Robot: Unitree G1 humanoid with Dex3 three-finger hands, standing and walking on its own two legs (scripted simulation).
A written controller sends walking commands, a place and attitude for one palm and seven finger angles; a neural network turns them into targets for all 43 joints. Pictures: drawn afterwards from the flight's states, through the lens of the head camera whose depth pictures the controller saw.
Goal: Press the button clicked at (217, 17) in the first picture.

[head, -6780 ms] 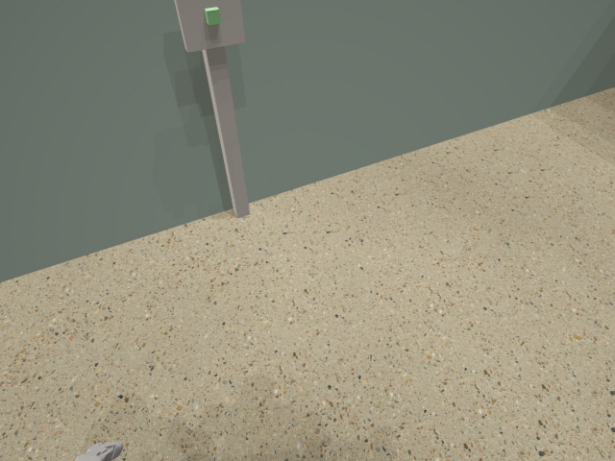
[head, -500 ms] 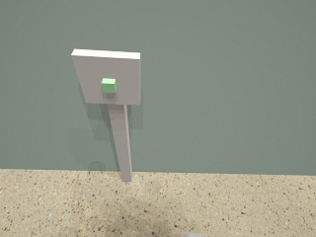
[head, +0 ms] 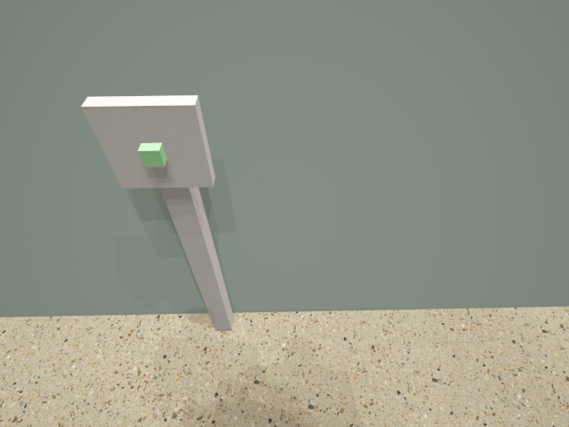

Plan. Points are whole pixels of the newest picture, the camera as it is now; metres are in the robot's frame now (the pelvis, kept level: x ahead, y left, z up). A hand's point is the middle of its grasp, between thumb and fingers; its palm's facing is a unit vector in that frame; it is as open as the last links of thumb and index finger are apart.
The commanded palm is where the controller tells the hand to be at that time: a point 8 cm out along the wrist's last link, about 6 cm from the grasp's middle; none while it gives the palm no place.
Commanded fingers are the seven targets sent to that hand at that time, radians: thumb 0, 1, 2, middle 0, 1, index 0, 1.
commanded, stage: come to a stop and stand still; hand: left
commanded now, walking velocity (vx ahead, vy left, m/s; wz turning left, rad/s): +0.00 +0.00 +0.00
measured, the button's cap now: (153, 153) +0.53 +0.26 +0.09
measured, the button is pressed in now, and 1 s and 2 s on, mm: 0 0 0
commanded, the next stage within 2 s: look again from close up in 0.22 s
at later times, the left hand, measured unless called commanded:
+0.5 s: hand out of the picture -0.01 +0.18 -0.17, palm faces +0.04 -0.98 -0.20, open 7.4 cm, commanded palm none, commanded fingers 0.00 0.90 0.90 -0.20 -0.30 -0.20 -0.30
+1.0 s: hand out of the picture +0.06 +0.29 -0.14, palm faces +0.02 -0.94 -0.35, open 7.4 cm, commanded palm none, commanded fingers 0.00 0.90 0.90 -0.20 -0.30 -0.20 -0.30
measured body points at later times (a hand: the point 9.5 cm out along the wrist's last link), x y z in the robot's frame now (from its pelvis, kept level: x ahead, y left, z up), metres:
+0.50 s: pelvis -0.01 +0.00 +0.00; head -0.02 +0.00 +0.45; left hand -0.01 +0.23 -0.16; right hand -0.02 -0.24 -0.15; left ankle -0.02 +0.13 -0.73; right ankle +0.03 -0.09 -0.73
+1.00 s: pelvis -0.02 +0.04 +0.01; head -0.03 +0.03 +0.46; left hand +0.06 +0.33 -0.11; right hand +0.07 -0.25 -0.13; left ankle -0.02 +0.14 -0.73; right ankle +0.03 -0.09 -0.73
